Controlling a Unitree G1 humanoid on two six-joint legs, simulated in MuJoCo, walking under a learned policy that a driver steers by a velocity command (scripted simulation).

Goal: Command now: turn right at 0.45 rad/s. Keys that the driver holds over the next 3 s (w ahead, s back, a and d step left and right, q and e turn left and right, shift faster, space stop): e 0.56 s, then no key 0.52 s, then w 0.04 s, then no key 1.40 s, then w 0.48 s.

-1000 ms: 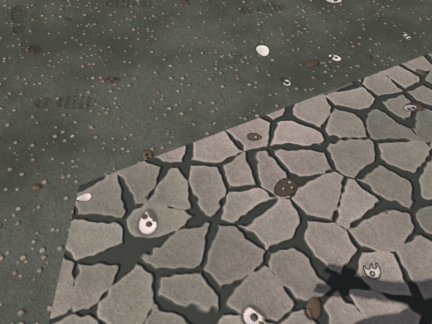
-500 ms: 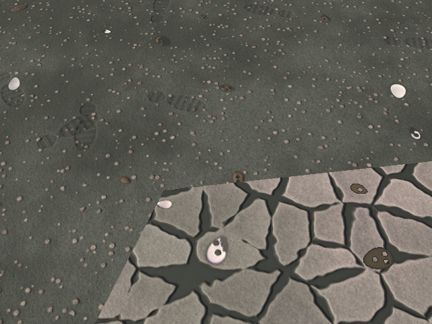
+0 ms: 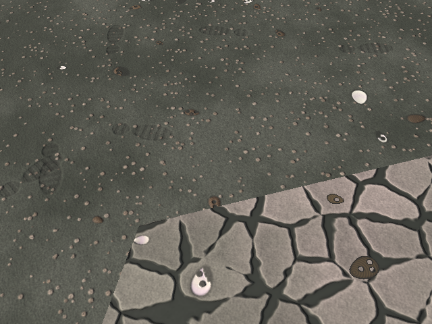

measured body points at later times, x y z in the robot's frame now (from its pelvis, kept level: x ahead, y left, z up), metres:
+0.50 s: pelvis +0.02 -0.02 +0.01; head +0.05 -0.06 +0.46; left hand +0.24 +0.22 -0.07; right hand +0.10 -0.34 -0.09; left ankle +0.10 +0.14 -0.69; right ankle +0.01 -0.10 -0.73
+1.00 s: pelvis +0.04 -0.01 +0.01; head +0.06 -0.02 +0.46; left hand +0.28 +0.18 -0.10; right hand +0.05 -0.30 -0.11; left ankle +0.10 +0.11 -0.73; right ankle -0.04 -0.12 -0.73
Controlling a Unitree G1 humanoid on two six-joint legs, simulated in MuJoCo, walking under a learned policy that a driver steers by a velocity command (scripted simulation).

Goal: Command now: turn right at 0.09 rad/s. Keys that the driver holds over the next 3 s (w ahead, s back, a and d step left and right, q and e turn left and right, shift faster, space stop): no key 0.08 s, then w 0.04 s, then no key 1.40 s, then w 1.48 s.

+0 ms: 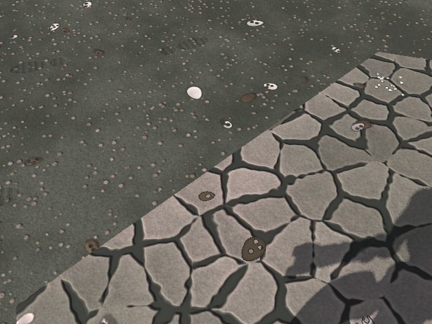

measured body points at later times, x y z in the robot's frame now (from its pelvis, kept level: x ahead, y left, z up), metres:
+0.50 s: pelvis +0.02 -0.01 +0.00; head +0.03 -0.01 +0.45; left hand +0.12 +0.25 -0.13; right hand +0.11 -0.28 -0.13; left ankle +0.01 +0.14 -0.74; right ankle -0.02 -0.13 -0.74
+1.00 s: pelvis +0.00 -0.01 +0.00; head +0.01 -0.01 +0.45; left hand +0.05 +0.25 -0.14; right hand +0.05 -0.27 -0.15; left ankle +0.01 +0.14 -0.74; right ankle -0.02 -0.13 -0.74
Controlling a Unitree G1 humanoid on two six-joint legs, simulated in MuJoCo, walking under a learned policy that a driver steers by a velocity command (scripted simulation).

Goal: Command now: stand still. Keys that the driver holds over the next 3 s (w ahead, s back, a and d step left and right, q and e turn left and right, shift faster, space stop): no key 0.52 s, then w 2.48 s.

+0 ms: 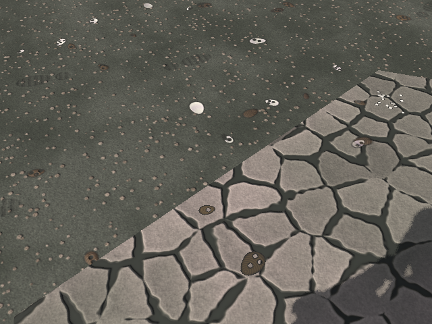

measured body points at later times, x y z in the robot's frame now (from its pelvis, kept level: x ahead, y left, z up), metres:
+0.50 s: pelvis -0.01 +0.01 +0.00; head +0.00 +0.01 +0.45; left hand -0.01 +0.25 -0.15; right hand +0.00 -0.24 -0.16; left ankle +0.00 +0.14 -0.74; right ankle -0.03 -0.12 -0.74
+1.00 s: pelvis +0.11 +0.03 +0.01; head +0.12 +0.04 +0.46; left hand +0.23 +0.29 -0.12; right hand +0.00 -0.19 -0.13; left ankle +0.01 +0.14 -0.74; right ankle +0.16 -0.11 -0.66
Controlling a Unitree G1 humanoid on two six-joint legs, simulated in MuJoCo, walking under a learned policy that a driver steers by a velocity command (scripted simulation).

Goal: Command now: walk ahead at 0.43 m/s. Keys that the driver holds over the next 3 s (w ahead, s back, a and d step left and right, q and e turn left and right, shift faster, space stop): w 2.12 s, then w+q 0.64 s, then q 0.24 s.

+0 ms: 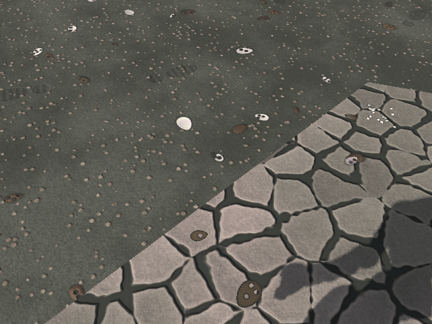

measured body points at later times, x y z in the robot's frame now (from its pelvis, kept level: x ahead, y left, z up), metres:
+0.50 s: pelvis +0.27 -0.06 +0.00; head +0.28 -0.06 +0.45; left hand +0.27 +0.20 -0.14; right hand +0.42 -0.32 -0.11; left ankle +0.41 +0.12 -0.67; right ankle +0.25 -0.14 -0.74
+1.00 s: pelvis +0.57 +0.02 +0.00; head +0.58 +0.03 +0.45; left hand +0.69 +0.29 -0.12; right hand +0.59 -0.25 -0.13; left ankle +0.56 +0.10 -0.74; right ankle +0.65 -0.16 -0.67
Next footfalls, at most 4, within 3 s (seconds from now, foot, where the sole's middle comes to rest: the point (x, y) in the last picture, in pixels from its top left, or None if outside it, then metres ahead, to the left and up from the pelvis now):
0.20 right None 0.29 -0.14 -0.78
0.74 left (177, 297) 0.60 0.10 -0.78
1.30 right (240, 212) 0.92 -0.13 -0.78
1.84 left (176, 153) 1.22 0.10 -0.78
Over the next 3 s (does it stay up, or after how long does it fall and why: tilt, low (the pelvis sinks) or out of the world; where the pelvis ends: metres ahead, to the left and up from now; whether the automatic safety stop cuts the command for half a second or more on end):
stays up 1.62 0.07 -0.02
